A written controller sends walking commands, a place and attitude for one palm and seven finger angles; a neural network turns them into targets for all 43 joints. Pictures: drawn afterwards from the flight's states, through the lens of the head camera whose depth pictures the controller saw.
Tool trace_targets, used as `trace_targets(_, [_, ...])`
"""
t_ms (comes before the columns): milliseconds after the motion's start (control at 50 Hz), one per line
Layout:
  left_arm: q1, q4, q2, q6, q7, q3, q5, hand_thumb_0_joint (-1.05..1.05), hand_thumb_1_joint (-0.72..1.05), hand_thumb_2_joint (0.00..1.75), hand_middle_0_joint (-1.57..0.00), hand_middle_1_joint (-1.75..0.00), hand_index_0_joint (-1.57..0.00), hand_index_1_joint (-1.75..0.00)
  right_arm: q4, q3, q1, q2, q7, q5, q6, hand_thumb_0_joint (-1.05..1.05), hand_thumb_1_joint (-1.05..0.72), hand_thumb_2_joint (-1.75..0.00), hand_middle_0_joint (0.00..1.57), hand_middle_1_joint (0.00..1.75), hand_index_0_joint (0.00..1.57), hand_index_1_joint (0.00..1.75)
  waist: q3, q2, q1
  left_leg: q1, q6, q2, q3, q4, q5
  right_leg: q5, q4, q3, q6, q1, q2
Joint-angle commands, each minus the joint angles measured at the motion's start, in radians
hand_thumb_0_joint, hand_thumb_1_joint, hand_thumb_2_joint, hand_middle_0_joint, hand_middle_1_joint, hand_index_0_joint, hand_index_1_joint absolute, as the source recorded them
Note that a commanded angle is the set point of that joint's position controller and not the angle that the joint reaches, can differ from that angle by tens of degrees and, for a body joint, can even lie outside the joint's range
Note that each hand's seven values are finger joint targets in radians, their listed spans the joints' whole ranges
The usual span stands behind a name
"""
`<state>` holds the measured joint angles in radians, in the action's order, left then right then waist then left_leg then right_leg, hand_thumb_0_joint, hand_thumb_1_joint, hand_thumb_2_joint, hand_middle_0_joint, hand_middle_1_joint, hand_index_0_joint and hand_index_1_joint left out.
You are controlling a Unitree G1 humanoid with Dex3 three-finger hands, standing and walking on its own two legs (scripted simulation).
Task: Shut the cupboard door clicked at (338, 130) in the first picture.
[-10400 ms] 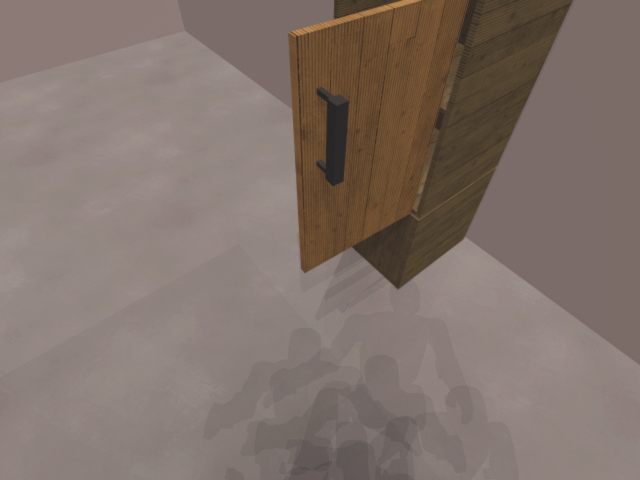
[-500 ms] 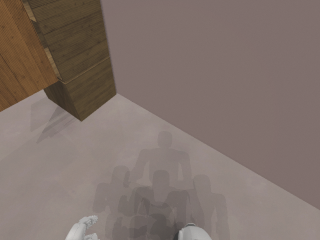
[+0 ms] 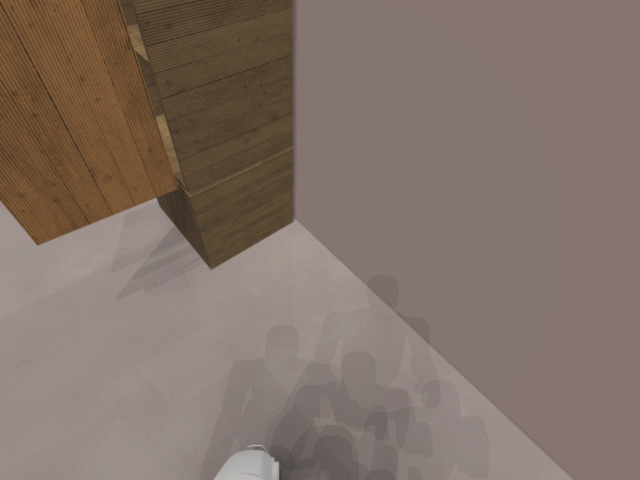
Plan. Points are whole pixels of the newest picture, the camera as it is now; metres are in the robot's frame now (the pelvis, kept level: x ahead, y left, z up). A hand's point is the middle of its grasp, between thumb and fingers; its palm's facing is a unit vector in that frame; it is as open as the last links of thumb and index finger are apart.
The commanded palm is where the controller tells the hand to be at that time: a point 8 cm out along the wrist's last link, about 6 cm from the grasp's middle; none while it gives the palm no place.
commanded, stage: walk to a spot facing it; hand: left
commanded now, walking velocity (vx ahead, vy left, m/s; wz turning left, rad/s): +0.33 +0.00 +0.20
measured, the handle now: out of the picture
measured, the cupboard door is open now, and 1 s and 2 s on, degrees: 86 86 86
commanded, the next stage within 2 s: turn to face it in 0.12 s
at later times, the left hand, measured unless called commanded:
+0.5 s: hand (196, 373) +0.28 +0.22 -0.16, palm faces +0.09 -0.97 -0.21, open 7.3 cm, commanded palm none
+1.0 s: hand (145, 426) +0.20 +0.29 -0.20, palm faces +0.42 -0.88 -0.24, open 7.3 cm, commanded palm none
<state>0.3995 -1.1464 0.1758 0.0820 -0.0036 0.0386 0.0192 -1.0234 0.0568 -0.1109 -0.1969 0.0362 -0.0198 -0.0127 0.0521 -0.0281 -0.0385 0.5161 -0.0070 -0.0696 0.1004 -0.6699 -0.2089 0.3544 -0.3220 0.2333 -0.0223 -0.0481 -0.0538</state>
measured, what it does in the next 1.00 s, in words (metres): walks ahead, turning left: left foot, then right foot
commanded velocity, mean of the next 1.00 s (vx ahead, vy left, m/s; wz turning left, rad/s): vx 0.05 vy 0.00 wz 0.46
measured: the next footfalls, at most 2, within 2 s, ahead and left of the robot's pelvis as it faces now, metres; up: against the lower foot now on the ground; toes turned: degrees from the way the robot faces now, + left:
left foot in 0.06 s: +0.18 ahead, +0.11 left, +0.00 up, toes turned +8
right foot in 0.52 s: +0.28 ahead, -0.10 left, +0.00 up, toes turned +2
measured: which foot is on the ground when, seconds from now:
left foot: up 0.00-0.04, down 0.06-0.54, up 0.56-0.86, down 0.88-1.00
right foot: down 0.00-0.06, up 0.08-0.50, down 0.52-0.88, up 0.90-1.00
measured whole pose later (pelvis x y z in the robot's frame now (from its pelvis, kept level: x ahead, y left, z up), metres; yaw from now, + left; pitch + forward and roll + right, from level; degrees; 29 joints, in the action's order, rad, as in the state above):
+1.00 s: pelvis +0.23 +0.06 -0.01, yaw +23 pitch +1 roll -1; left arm 0.18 -0.95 0.29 -0.06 -0.01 0.08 0.02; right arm -0.89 0.05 -0.09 -0.24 0.01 -0.02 0.02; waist 0.09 -0.07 -0.01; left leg 0.39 -0.06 0.01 0.07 -0.65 -0.28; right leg 0.51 -1.12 0.07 -0.08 0.44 -0.12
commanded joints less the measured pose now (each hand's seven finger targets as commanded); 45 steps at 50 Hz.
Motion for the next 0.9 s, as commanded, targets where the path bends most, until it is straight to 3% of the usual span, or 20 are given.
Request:
trace_targets(0, [0.005,0.037,0.144,0.009,-0.005,0.018,-0.002,0.00,0.90,0.90,-0.20,-0.30,-0.20,-0.30,0.009,0.011,-0.174,-0.062,-0.008,-0.014,-0.038,0.00,-0.90,-0.90,0.20,0.30,0.20,0.30,-0.044,-0.042,0.130,-0.375,-0.051,0.083,0.067,0.153,0.010,-0.720,-0.248,-0.035,0.083,0.165,-0.221])
trace_targets(20, [0.024,0.057,0.112,0.006,0.001,0.013,-0.006,0.00,0.90,0.90,-0.20,-0.30,-0.20,-0.30,-0.022,0.032,-0.320,-0.156,-0.020,-0.023,-0.042,0.00,-0.90,-0.90,0.20,0.30,0.20,0.30,-0.156,0.105,0.186,-0.635,-0.115,-0.084,-0.157,0.181,-0.006,-0.487,-0.511,-0.012,0.038,0.369,-0.150])
trace_targets(40, [0.039,0.092,0.063,0.007,0.011,-0.001,-0.014,0.00,0.90,0.90,-0.20,-0.30,-0.20,-0.30,-0.037,0.052,-0.426,-0.251,-0.035,-0.021,-0.045,0.00,-0.90,-0.90,0.20,0.30,0.20,0.30,-0.266,0.317,0.195,-0.809,-0.229,-0.333,-0.549,0.299,0.095,0.145,-0.842,-0.029,0.002,0.600,-0.008])
trace_targets(60, [-0.042,0.122,0.097,0.004,0.004,0.005,-0.010,0.00,0.90,0.90,-0.20,-0.30,-0.20,-0.30,-0.039,0.051,-0.416,-0.259,-0.050,-0.004,-0.036,0.00,-0.90,-0.90,0.20,0.30,0.20,0.30,-0.253,0.203,0.190,-0.780,-0.264,-0.371,-0.578,0.347,0.201,0.179,-0.987,-0.162,0.023,0.665,-0.024])
trace_targets(80, [-0.093,0.143,0.097,0.000,0.002,0.010,-0.009,0.00,0.90,0.90,-0.20,-0.30,-0.20,-0.30,-0.018,0.046,-0.348,-0.241,-0.051,-0.003,-0.034,0.00,-0.90,-0.90,0.20,0.30,0.20,0.30,-0.152,0.074,0.160,-0.609,-0.260,-0.364,-0.527,0.374,0.125,0.140,-1.039,-0.178,0.027,0.672,-0.058])
trace_targets(120, [-0.079,0.113,0.050,-0.023,0.004,0.010,0.005,0.00,0.90,0.90,-0.20,-0.30,-0.20,-0.30,0.023,0.020,-0.182,-0.148,-0.055,-0.002,-0.048,0.00,-0.90,-0.90,0.20,0.30,0.20,0.30,-0.003,0.147,0.079,-0.323,-0.196,-0.293,-0.378,0.456,-0.017,0.029,-0.989,-0.222,0.012,0.645,-0.112])
trace_targets(200, [0.002,0.090,0.020,-0.059,0.013,0.010,0.012,0.00,0.90,0.90,-0.20,-0.30,-0.20,-0.30,0.019,-0.001,-0.164,-0.090,-0.057,0.001,-0.066,0.00,-0.90,-0.90,0.20,0.30,0.20,0.30,-0.020,0.131,0.019,-0.258,-0.150,-0.198,-0.166,0.482,0.131,-0.077,-0.825,-0.209,-0.002,0.554,-0.099])
trace_targets(280, [-0.095,0.137,0.017,-0.065,0.006,0.009,0.009,0.00,0.90,0.90,-0.20,-0.30,-0.20,-0.30,0.015,-0.001,-0.184,-0.077,-0.059,0.003,-0.062,0.00,-0.90,-0.90,0.20,0.30,0.20,0.30,-0.005,0.071,0.025,-0.234,-0.170,-0.165,-0.150,0.453,0.346,-0.135,-0.590,-0.182,-0.031,0.489,-0.081])
trace_targets(380, [-0.206,0.200,0.070,-0.071,0.001,0.022,0.000,0.00,0.90,0.90,-0.20,-0.30,-0.20,-0.30,0.013,0.010,-0.200,-0.133,-0.059,-0.002,-0.033,0.00,-0.90,-0.90,0.20,0.30,0.20,0.30,-0.048,0.145,0.048,-0.319,-0.172,-0.173,-0.216,0.331,0.527,-0.086,-0.444,-0.163,-0.036,0.447,-0.019])
trace_targets(460, [-0.184,0.218,0.105,-0.059,-0.003,0.032,-0.008,0.00,0.90,0.90,-0.20,-0.30,-0.20,-0.30,0.026,0.021,-0.163,-0.149,-0.063,0.003,-0.009,0.00,-0.90,-0.90,0.20,0.30,0.20,0.30,-0.084,0.144,0.016,-0.299,-0.109,-0.124,-0.259,0.187,0.485,-0.158,-0.182,-0.168,-0.028,0.256,0.004])
trace_targets(480, [-0.142,0.211,0.144,-0.049,-0.007,0.042,-0.005,0.00,0.90,0.90,-0.20,-0.30,-0.20,-0.30,0.035,0.021,-0.155,-0.133,-0.059,0.011,-0.008,0.00,-0.90,-0.90,0.20,0.30,0.20,0.30,-0.111,0.054,-0.006,-0.190,-0.058,-0.072,-0.227,0.105,0.362,-0.360,-0.106,-0.217,-0.016,0.089,-0.055])
trace_targets(500, [-0.068,0.193,0.230,-0.039,-0.018,0.060,0.006,0.00,0.90,0.90,-0.20,-0.30,-0.20,-0.30,0.049,0.015,-0.166,-0.083,-0.052,0.020,-0.012,0.00,-0.90,-0.90,0.20,0.30,0.20,0.30,-0.190,-0.158,-0.033,0.008,0.014,0.052,-0.093,-0.115,0.040,-0.708,-0.105,-0.410,0.062,-0.140,-0.293])
trace_targets(520, [-0.011,0.189,0.266,-0.041,-0.022,0.064,0.001,0.00,0.90,0.90,-0.20,-0.30,-0.20,-0.30,0.065,0.017,-0.177,-0.083,-0.053,0.018,-0.004,0.00,-0.90,-0.90,0.20,0.30,0.20,0.30,-0.234,-0.251,-0.040,0.057,0.049,0.102,-0.058,-0.375,-0.470,-0.958,-0.089,-0.507,0.197,-0.133,-0.488])
trace_targets(540, [-0.045,0.208,0.245,-0.043,-0.029,0.053,-0.002,0.00,0.90,0.90,-0.20,-0.30,-0.20,-0.30,0.063,0.017,-0.165,-0.092,-0.050,0.016,0.007,0.00,-0.90,-0.90,0.20,0.30,0.20,0.30,-0.177,-0.159,-0.027,0.057,0.044,0.054,-0.115,-0.494,-0.421,-0.882,-0.072,-0.435,0.221,-0.040,-0.453])
trace_targets(620, [-0.186,0.248,0.167,-0.053,-0.035,0.037,-0.003,0.00,0.90,0.90,-0.20,-0.30,-0.20,-0.30,0.066,0.013,-0.114,-0.063,-0.028,0.007,0.046,0.00,-0.90,-0.90,0.20,0.30,0.20,0.30,-0.089,-0.172,0.038,0.059,0.069,0.006,-0.083,-0.501,-0.272,-0.735,-0.043,-0.195,0.141,0.106,-0.318])
trace_targets(760, [-0.177,0.254,0.216,-0.065,-0.026,0.063,0.011,0.00,0.90,0.90,-0.20,-0.30,-0.20,-0.30,0.129,0.009,-0.011,-0.055,-0.005,0.005,0.049,0.00,-0.90,-0.90,0.20,0.30,0.20,0.30,-0.053,-0.150,0.018,-0.083,0.065,0.031,0.022,-0.109,-0.203,-0.541,-0.087,-0.101,0.117,0.161,-0.323])
trace_targets(820, [-0.195,0.264,0.233,-0.078,-0.014,0.066,-0.001,0.00,0.90,0.90,-0.20,-0.30,-0.20,-0.30,0.130,0.025,-0.100,-0.121,-0.005,-0.003,0.041,0.00,-0.90,-0.90,0.20,0.30,0.20,0.30,-0.107,-0.049,0.083,-0.340,0.041,0.059,0.037,0.146,0.015,-0.420,-0.295,-0.031,0.042,0.278,-0.296])
trace_targets(840, [-0.195,0.287,0.197,-0.083,-0.007,0.058,-0.008,0.00,0.90,0.90,-0.20,-0.30,-0.20,-0.30,0.127,0.048,-0.162,-0.210,-0.012,-0.008,0.033,0.00,-0.90,-0.90,0.20,0.30,0.20,0.30,-0.160,0.162,0.121,-0.476,-0.026,-0.078,-0.168,0.219,0.181,-0.213,-0.501,0.001,-0.018,0.421,-0.209])
trace_targets(860, [-0.250,0.337,0.131,-0.087,-0.003,0.037,-0.014,0.00,0.90,0.90,-0.20,-0.30,-0.20,-0.30,0.127,0.073,-0.231,-0.319,-0.024,-0.009,0.028,0.00,-0.90,-0.90,0.20,0.30,0.20,0.30,-0.185,0.395,0.161,-0.513,-0.182,-0.330,-0.526,0.306,0.527,0.335,-0.756,-0.050,-0.073,0.624,-0.072])
trace_targets(880, [-0.290,0.361,0.155,-0.104,-0.011,0.034,-0.005,0.00,0.90,0.90,-0.20,-0.30,-0.20,-0.30,0.116,0.070,-0.252,-0.329,-0.033,0.000,0.036,0.00,-0.90,-0.90,0.20,0.30,0.20,0.30,-0.194,0.243,0.151,-0.486,-0.227,-0.365,-0.509,0.292,0.535,0.329,-0.838,-0.192,-0.053,0.625,-0.083])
